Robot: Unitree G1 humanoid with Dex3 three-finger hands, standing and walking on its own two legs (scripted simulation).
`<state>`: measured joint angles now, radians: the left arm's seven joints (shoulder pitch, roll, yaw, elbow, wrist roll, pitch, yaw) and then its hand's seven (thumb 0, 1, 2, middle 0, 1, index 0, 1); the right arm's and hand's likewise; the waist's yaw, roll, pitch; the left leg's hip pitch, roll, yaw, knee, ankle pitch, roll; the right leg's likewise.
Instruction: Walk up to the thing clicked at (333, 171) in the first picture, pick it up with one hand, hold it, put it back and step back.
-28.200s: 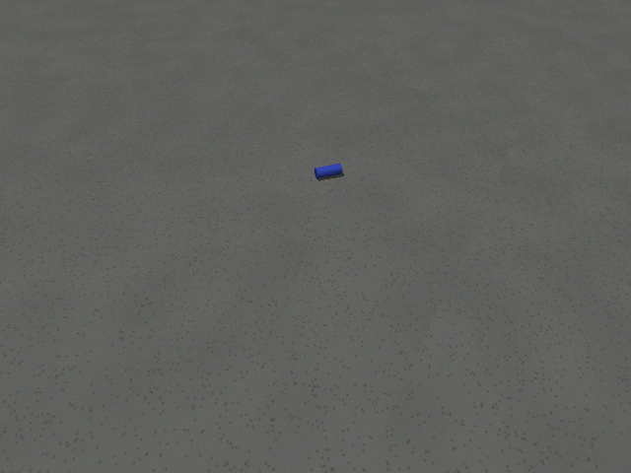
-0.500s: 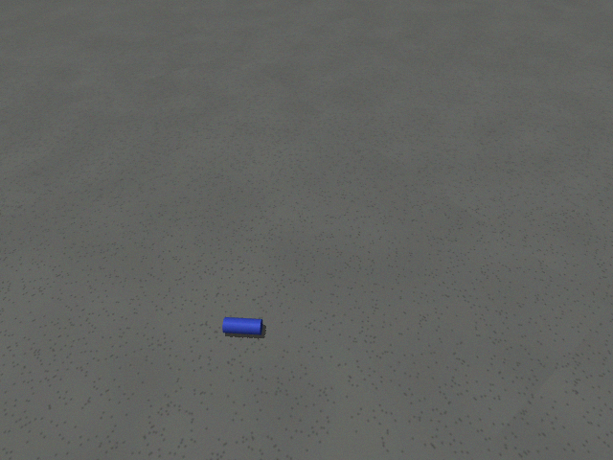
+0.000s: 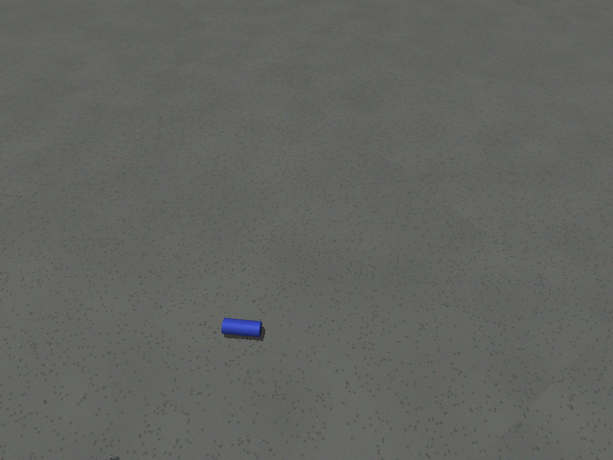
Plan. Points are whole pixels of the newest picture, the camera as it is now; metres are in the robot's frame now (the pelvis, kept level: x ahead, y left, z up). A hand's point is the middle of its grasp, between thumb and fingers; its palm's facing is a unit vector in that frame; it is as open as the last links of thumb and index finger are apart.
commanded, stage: stand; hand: left
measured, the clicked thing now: (242, 327) +0.69 +0.22 -0.75
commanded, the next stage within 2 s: walk up in 1.00 s
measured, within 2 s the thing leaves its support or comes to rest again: neither
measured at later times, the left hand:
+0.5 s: hand out of the picture +0.06 +0.25 -0.15, palm faces -0.02 -0.94 -0.35, open 7.4 cm
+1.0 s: hand out of the picture +0.07 +0.24 -0.15, palm faces -0.04 -0.94 -0.35, open 7.4 cm
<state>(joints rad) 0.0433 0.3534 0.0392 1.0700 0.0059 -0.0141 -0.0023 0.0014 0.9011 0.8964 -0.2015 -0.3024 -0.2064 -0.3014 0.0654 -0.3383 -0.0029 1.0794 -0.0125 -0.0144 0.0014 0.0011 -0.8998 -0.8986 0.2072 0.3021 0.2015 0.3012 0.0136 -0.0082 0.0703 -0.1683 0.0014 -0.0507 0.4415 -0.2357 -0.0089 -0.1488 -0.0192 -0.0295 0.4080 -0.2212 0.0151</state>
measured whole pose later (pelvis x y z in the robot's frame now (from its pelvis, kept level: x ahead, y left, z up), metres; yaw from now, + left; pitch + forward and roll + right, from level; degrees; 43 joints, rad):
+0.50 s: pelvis -0.01 +0.00 +0.01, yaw -1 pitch -3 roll +0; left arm 0.11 0.35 0.00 1.16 0.01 -0.02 -0.01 0.00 0.90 0.90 -0.20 -0.30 -0.21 -0.30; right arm 0.09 -0.35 0.00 1.13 -0.01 -0.01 0.01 0.00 -0.90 -0.90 0.21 0.30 0.20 0.30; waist 0.01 0.01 0.07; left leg -0.11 0.00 -0.04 0.33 -0.16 -0.02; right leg -0.12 -0.02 -0.02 0.33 -0.16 0.01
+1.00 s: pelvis -0.01 -0.01 +0.01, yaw -1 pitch -3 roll +0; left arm 0.11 0.35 0.00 1.13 0.01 -0.02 -0.01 0.00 0.90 0.90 -0.20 -0.30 -0.21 -0.30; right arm 0.13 -0.36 0.01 1.14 -0.01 -0.01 0.01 0.00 -0.90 -0.90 0.21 0.30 0.20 0.30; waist 0.00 0.01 0.06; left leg -0.13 0.02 -0.04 0.33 -0.16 -0.03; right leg -0.13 0.00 -0.02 0.34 -0.16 0.00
